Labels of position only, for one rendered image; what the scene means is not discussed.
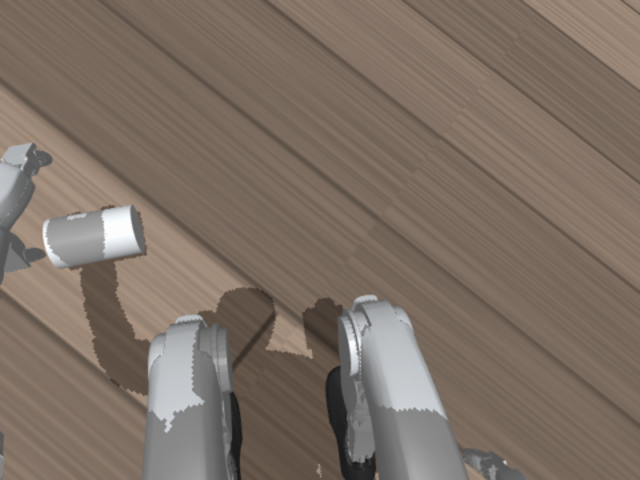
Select right robot foot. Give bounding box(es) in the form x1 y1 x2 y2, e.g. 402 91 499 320
326 366 376 480

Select left robot hand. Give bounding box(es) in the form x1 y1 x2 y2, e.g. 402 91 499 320
0 142 52 273

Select can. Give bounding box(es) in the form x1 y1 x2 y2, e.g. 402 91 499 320
43 205 145 269

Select right robot hand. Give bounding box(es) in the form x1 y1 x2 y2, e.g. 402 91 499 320
462 448 528 480

